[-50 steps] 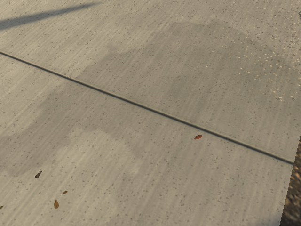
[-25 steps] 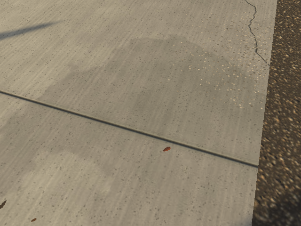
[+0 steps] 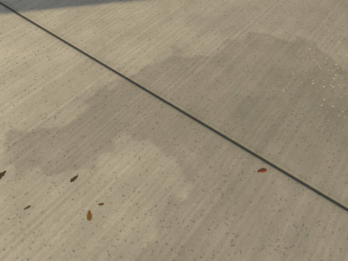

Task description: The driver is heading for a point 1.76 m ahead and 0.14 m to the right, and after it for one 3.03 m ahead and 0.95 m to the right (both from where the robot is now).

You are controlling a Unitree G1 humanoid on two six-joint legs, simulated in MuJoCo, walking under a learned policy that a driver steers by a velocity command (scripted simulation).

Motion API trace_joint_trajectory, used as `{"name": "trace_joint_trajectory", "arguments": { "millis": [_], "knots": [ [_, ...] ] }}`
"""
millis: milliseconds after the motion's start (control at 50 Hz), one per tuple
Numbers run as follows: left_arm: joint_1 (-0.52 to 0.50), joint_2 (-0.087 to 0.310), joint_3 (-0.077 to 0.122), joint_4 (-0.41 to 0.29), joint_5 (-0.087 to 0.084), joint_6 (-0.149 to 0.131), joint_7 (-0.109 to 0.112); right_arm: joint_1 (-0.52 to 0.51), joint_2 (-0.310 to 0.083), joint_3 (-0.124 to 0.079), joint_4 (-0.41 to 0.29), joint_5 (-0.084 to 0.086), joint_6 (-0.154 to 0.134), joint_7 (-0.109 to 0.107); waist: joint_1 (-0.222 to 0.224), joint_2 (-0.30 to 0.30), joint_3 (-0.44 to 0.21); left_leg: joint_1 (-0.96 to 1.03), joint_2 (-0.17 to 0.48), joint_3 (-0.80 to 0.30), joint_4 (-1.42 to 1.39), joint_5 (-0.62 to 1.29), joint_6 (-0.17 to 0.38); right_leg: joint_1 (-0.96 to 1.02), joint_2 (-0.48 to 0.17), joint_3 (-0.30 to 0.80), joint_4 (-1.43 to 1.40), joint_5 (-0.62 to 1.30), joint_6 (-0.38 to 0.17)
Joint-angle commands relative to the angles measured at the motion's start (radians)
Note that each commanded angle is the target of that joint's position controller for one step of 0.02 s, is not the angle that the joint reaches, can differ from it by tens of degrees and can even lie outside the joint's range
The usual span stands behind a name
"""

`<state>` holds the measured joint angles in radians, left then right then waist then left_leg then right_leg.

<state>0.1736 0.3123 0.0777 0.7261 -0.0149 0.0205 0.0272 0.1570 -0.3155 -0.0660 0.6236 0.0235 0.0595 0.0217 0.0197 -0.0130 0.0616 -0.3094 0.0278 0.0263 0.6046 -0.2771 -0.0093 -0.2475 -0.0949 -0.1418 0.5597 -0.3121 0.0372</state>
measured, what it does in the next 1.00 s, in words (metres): walks ahead: right foot, then right foot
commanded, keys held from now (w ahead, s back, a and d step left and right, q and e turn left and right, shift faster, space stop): q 0.20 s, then no key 0.08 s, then e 0.24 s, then w+e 0.48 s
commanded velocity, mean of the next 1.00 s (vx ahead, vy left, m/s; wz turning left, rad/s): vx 0.14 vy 0.00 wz -0.05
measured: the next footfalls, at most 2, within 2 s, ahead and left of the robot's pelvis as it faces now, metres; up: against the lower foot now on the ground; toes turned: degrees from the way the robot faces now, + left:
right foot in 0.44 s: +0.08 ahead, -0.12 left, +0.00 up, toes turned +11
right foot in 1.00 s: +0.26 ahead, -0.19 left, +0.00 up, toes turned -10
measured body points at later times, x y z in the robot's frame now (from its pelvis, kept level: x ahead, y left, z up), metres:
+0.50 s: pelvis +0.01 +0.01 +0.01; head +0.03 +0.01 +0.46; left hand +0.10 +0.30 -0.10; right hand +0.22 -0.21 -0.09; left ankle +0.00 +0.11 -0.73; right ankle +0.04 -0.13 -0.73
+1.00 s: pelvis +0.14 -0.06 -0.01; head +0.18 -0.08 +0.44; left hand +0.41 +0.14 -0.07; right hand +0.11 -0.37 -0.13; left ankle +0.01 +0.11 -0.73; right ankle +0.22 -0.18 -0.73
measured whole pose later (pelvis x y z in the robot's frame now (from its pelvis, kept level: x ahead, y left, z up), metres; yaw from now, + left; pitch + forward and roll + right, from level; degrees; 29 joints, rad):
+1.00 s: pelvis +0.14 -0.06 -0.01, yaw -8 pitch +2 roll +2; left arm 0.08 0.30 0.04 0.58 -0.03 -0.02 -0.05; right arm 0.40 -0.34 -0.08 0.77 0.02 -0.05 0.00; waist -0.09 -0.01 0.03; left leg 0.01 0.09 0.15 0.44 -0.45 -0.07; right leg -0.50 -0.03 -0.04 0.62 -0.20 -0.06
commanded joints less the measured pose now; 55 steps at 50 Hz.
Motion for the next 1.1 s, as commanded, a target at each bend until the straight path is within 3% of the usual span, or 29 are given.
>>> {"name": "trace_joint_trajectory", "arguments": {
  "millis": [20,40,60,100,120,260,400,440,460,480,500,560,600,640,660,680,700,720,760,820,880,940,980,1000,1020,1040,1060,1080,1100],
  "knots": [
    [0.041,0.052,0.008,-0.071,0.064,-0.016,-0.012,0.114,-0.296,-0.084,-0.078,-0.016,-0.009,-0.031,-0.007,0.351,-0.142,0.372,0.307,-0.492,-0.193,0.74,0.227,-0.374,0.047,-0.008,0.452,-0.372,0.038],
    [-0.078,0.098,0.02,-0.105,0.043,-0.021,-0.002,0.146,-0.267,-0.072,-0.089,-0.056,-0.036,-0.014,-0.105,0.24,-0.223,0.287,0.379,-0.595,-0.243,0.666,0.38,-0.411,0.098,0.179,0.62,-0.416,0.043],
    [-0.1,0.12,0.028,-0.107,0.013,-0.015,0.005,0.108,-0.24,-0.063,-0.082,-0.057,-0.058,-0.008,-0.079,0.159,-0.167,0.253,0.325,-0.511,-0.262,0.547,0.351,-0.432,0.076,0.211,0.668,-0.335,0.03],
    [-0.073,0.128,0.037,-0.077,0.021,-0.007,0.022,0.017,-0.178,-0.048,-0.083,-0.019,-0.066,-0.021,-0.031,0.106,-0.115,0.208,0.228,-0.407,-0.26,0.397,0.251,-0.433,0.048,0.23,0.614,-0.171,0.024],
    [-0.056,0.13,0.039,-0.073,0.028,-0.005,0.023,-0.009,-0.169,-0.041,-0.086,-0.013,-0.062,-0.028,-0.012,0.114,-0.115,0.169,0.199,-0.376,-0.263,0.415,0.237,-0.389,0.057,0.229,0.604,-0.118,0.031],
    [-0.067,0.074,0.018,-0.061,0.015,-0.013,0.009,0.021,-0.154,-0.034,-0.08,-0.02,-0.047,-0.055,-0.032,0.14,-0.151,0.197,0.152,-0.366,-0.258,0.319,0.234,-0.296,0.088,0.225,0.346,-0.014,0.064],
    [-0.036,0.042,-0.005,-0.04,0.008,-0.026,-0.02,-0.011,-0.066,0.012,-0.034,-0.044,-0.049,-0.031,-0.032,0.148,-0.121,0.068,0.136,-0.334,-0.246,0.186,0.217,0.004,0.059,0.179,0.006,0.039,0.031],
    [-0.032,0.064,-0.008,-0.041,0.023,-0.034,-0.024,0.03,-0.06,0.018,-0.002,-0.048,-0.063,-0.025,-0.022,0.098,-0.1,0.037,0.091,-0.3,-0.228,0.133,0.145,0.112,0.046,0.21,-0.168,0.253,-0.003],
    [-0.037,0.136,0.004,-0.06,0.027,-0.035,-0.017,0.062,-0.078,0.013,0.0,-0.063,-0.073,-0.026,-0.057,0.015,-0.107,0.028,0.036,-0.252,-0.169,0.065,0.098,0.131,-0.03,0.295,-0.135,0.461,-0.036],
    [-0.057,0.193,0.02,-0.053,0.013,-0.032,-0.017,0.094,-0.089,0.005,-0.001,-0.065,-0.08,-0.027,-0.101,-0.088,-0.106,0.038,-0.04,-0.164,-0.153,0.027,0.059,0.083,-0.042,0.323,-0.102,0.434,-0.093],
    [-0.056,0.169,0.021,-0.058,0.004,-0.031,-0.021,0.043,-0.103,0.002,-0.002,-0.063,-0.079,-0.037,-0.06,-0.112,-0.096,0.083,-0.061,-0.114,-0.112,0.026,0.028,0.006,-0.042,0.363,-0.14,0.314,-0.124],
    [-0.037,0.116,0.004,-0.054,0.002,-0.035,-0.017,0.005,-0.07,-0.003,-0.025,-0.05,-0.059,-0.054,-0.053,-0.158,-0.099,0.102,-0.081,-0.056,-0.056,-0.118,0.03,-0.054,-0.028,0.424,-0.18,0.008,-0.139],
    [0.007,0.113,0.005,-0.056,-0.002,-0.034,-0.011,0.007,-0.054,-0.007,-0.036,-0.038,-0.067,-0.047,-0.046,-0.126,-0.04,0.057,-0.072,-0.062,-0.062,-0.26,0.057,-0.122,-0.013,0.464,-0.198,-0.339,-0.155],
    [-0.027,0.104,0.002,-0.086,-0.008,-0.039,-0.006,0.056,-0.058,-0.015,-0.032,-0.027,-0.097,-0.038,-0.08,-0.074,0.002,0.131,-0.01,-0.143,-0.148,-0.316,0.097,-0.253,0.031,0.441,-0.135,-0.389,-0.135],
    [-0.072,0.077,-0.004,-0.115,-0.011,-0.045,-0.004,0.13,-0.085,-0.026,-0.014,-0.025,-0.112,-0.035,-0.113,-0.005,-0.001,0.24,0.072,-0.267,-0.233,-0.386,0.141,-0.374,0.085,0.366,-0.007,-0.33,-0.102],
    [-0.117,0.036,-0.015,-0.152,-0.018,-0.053,-0.008,0.206,-0.15,-0.045,0.015,-0.023,-0.123,-0.03,-0.128,0.127,-0.006,0.336,0.242,-0.514,-0.375,-0.479,0.221,-0.495,0.133,0.264,0.205,-0.199,-0.071],
    [-0.155,0.063,-0.009,-0.178,-0.016,-0.058,-0.01,0.213,-0.162,-0.051,0.024,-0.034,-0.132,-0.03,-0.13,0.154,0.036,0.331,0.366,-0.654,-0.428,-0.436,0.296,-0.598,0.079,0.262,0.393,-0.23,-0.065],
    [-0.122,0.082,-0.001,-0.177,-0.02,-0.062,-0.014,0.206,-0.136,-0.043,0.023,-0.032,-0.139,-0.036,-0.103,0.111,0.037,0.325,0.389,-0.652,-0.423,-0.387,0.321,-0.636,0.048,0.29,0.504,-0.214,-0.067],
    [-0.075,0.067,-0.003,-0.161,-0.023,-0.066,-0.03,0.165,-0.101,-0.033,0.022,-0.016,-0.142,-0.041,-0.079,0.101,0.03,0.364,0.325,-0.477,-0.429,-0.25,0.266,-0.664,0.006,0.285,0.528,-0.118,-0.059],
    [-0.121,0.034,-0.019,-0.177,-0.011,-0.068,-0.058,0.145,-0.118,-0.037,0.032,-0.025,-0.14,-0.037,-0.095,0.09,0.017,0.3,0.228,-0.198,-0.449,0.06,0.202,-0.535,-0.009,0.195,0.395,0.025,-0.03],
    [-0.144,0.008,-0.036,-0.196,-0.012,-0.066,-0.079,0.143,-0.161,-0.048,0.049,-0.011,-0.136,-0.031,-0.102,0.108,-0.008,0.22,0.188,-0.04,-0.43,0.14,0.169,-0.347,0.015,0.123,0.214,0.096,-0.022],
    [-0.132,0.051,-0.023,-0.212,-0.015,-0.057,-0.084,0.168,-0.2,-0.059,0.071,0.006,-0.128,-0.023,-0.08,0.126,-0.019,0.214,0.231,-0.005,-0.374,0.204,0.148,-0.226,0.059,0.071,0.122,0.102,-0.062],
    [0.018,0.109,0.015,-0.174,-0.01,-0.048,-0.077,0.158,-0.191,-0.054,0.074,0.011,-0.125,-0.025,0.019,0.093,-0.101,0.167,0.203,0.096,-0.127,0.515,0.096,0.023,0.136,0.024,0.039,0.124,-0.119],
    [0.183,0.17,0.051,-0.131,-0.015,-0.04,-0.065,0.181,-0.153,-0.039,0.07,-0.003,-0.129,-0.028,0.095,0.05,-0.188,0.057,0.157,0.148,0.118,0.541,0.055,0.256,0.157,0.057,0.032,0.114,-0.157],
    [0.292,0.287,0.076,-0.123,-0.021,-0.034,-0.043,0.191,-0.045,-0.004,0.015,-0.051,-0.136,-0.029,0.095,-0.211,-0.248,-0.289,0.055,0.157,0.521,-0.078,-0.022,0.509,-0.106,0.516,-0.063,0.01,-0.28],
    [0.286,0.31,0.065,-0.165,-0.012,-0.056,-0.053,0.176,-0.05,0.007,-0.03,-0.029,-0.166,-0.027,0.085,-0.243,-0.412,-0.481,-0.066,-0.082,0.729,-0.329,-0.033,0.608,-0.261,1.056,-0.294,-0.279,-0.425],
    [0.238,0.225,0.042,-0.158,-0.007,-0.074,-0.061,0.086,-0.147,-0.019,-0.039,0.015,-0.18,-0.021,0.105,-0.111,-0.277,-0.59,-0.006,-0.133,0.777,-0.229,-0.017,0.536,-0.253,0.958,-0.344,-0.325,-0.381],
    [0.2,0.187,0.03,-0.153,-0.002,-0.084,-0.061,0.061,-0.153,-0.017,-0.044,0.02,-0.191,-0.019,0.076,-0.102,-0.175,-0.589,0.036,-0.115,0.719,-0.132,0.01,0.415,-0.216,0.817,-0.331,-0.251,-0.353],
    [0.134,0.158,0.02,-0.161,0.002,-0.086,-0.06,0.07,-0.142,-0.015,-0.024,-0.005,-0.194,-0.027,0.03,-0.036,-0.125,-0.517,0.075,-0.115,0.642,-0.058,0.012,0.286,-0.169,0.705,-0.314,-0.112,-0.32]
  ]
}}
Velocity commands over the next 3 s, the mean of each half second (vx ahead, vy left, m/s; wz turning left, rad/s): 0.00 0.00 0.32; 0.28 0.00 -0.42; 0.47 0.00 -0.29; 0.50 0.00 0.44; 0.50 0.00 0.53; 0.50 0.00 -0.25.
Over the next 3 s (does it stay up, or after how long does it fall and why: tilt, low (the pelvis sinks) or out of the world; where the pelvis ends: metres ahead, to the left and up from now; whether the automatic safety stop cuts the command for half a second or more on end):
stays up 1.23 -0.08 0.00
